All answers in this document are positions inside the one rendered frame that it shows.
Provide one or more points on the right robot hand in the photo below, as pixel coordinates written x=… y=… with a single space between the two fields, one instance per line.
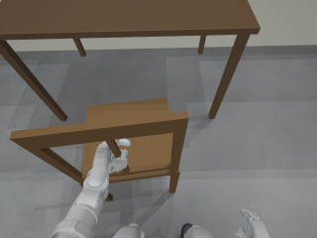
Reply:
x=258 y=228

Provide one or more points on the left robot forearm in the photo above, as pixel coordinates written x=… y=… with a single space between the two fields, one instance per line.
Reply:
x=83 y=215

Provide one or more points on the left robot hand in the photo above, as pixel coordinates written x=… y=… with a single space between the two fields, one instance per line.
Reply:
x=104 y=158

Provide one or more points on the table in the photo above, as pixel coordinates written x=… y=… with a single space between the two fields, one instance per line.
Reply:
x=92 y=19

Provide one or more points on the right robot thigh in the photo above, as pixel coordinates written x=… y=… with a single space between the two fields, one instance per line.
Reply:
x=198 y=232

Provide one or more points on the right robot foot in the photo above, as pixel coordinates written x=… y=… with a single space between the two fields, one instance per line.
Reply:
x=184 y=229

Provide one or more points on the chair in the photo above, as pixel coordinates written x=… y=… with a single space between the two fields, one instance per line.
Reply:
x=156 y=137

